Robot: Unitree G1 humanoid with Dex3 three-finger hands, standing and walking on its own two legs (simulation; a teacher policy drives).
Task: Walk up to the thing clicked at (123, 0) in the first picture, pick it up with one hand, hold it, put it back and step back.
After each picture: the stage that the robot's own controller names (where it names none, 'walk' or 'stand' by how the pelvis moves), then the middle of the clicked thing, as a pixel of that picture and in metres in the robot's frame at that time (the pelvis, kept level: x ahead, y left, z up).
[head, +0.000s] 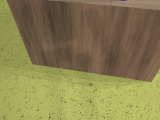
stand; out of the picture +1.03 -0.24 +0.09
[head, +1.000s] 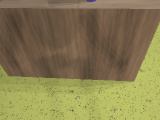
walk; out of the picture +0.96 +0.00 +0.12
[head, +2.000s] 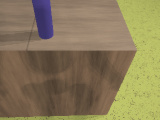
walk; (42, 11) +0.62 +0.20 +0.12
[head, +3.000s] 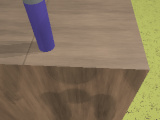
stand; (40, 22) +0.53 +0.20 +0.13
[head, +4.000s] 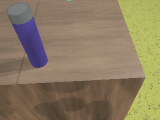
walk; (30, 39) +0.47 +0.21 +0.11
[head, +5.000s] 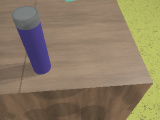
stand; (35, 45) +0.43 +0.18 +0.10
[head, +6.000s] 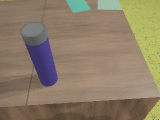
stand; (42, 58) +0.40 +0.17 +0.09
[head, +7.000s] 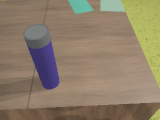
stand; (44, 61) +0.39 +0.16 +0.09
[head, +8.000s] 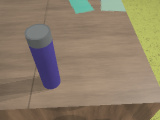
stand; (45, 61) +0.39 +0.15 +0.09
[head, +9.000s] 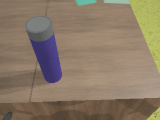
rise first; (47, 54) +0.40 +0.15 +0.09
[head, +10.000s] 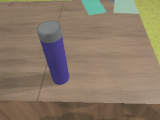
go down; (55, 56) +0.40 +0.15 +0.10
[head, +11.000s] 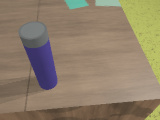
go down; (42, 60) +0.38 +0.14 +0.10
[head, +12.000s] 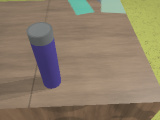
approach; (47, 59) +0.40 +0.14 +0.10
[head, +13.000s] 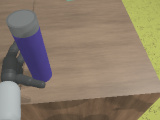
close; (34, 52) +0.39 +0.16 +0.12
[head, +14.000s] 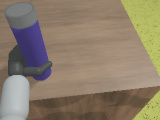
lift; (32, 47) +0.40 +0.16 +0.13
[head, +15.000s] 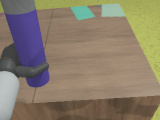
lift; (29, 45) +0.34 +0.16 +0.24
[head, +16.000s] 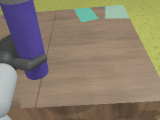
hold; (27, 36) +0.34 +0.16 +0.26
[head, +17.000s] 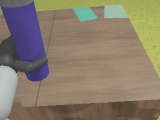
hold; (27, 38) +0.33 +0.16 +0.26
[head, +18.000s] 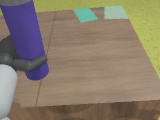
hold; (27, 37) +0.33 +0.16 +0.27
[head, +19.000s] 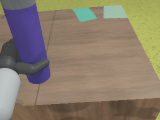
crouch; (29, 41) +0.33 +0.16 +0.26
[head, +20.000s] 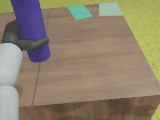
crouch; (30, 20) +0.41 +0.16 +0.27
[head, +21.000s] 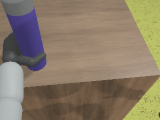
lower; (28, 36) +0.43 +0.16 +0.14
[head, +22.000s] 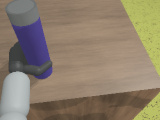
lower; (34, 45) +0.41 +0.15 +0.14
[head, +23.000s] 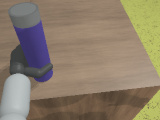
lower; (35, 48) +0.40 +0.15 +0.13
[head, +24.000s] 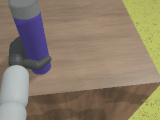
lower; (34, 40) +0.43 +0.15 +0.14
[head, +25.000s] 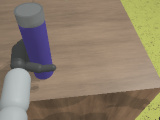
open; (37, 46) +0.41 +0.15 +0.13
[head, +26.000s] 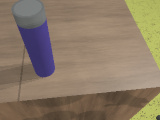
sink last; (38, 45) +0.40 +0.13 +0.13
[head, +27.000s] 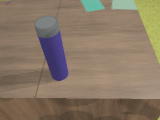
sink last; (54, 52) +0.42 +0.15 +0.11
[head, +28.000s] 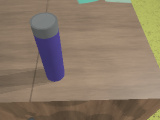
stand; (50, 52) +0.40 +0.14 +0.10
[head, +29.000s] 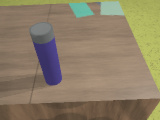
stand; (48, 57) +0.41 +0.16 +0.09
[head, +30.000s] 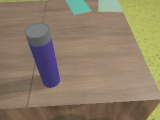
stand; (45, 59) +0.40 +0.16 +0.09
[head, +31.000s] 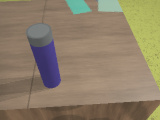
stand; (46, 60) +0.39 +0.15 +0.09
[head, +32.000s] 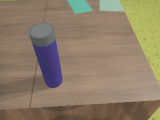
stand; (48, 59) +0.39 +0.14 +0.09
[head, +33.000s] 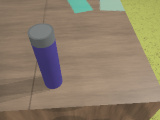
stand; (48, 60) +0.39 +0.14 +0.09
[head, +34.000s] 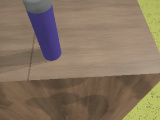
walk; (45, 30) +0.45 +0.14 +0.11
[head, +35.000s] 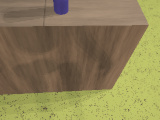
walk; out of the picture +0.72 +0.13 +0.11
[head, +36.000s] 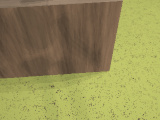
stand; out of the picture +1.06 +0.24 +0.11
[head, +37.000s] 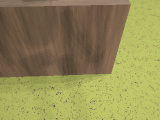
stand; out of the picture +1.01 +0.15 +0.10
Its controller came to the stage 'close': yes
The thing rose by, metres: 0.21
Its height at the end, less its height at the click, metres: +0.00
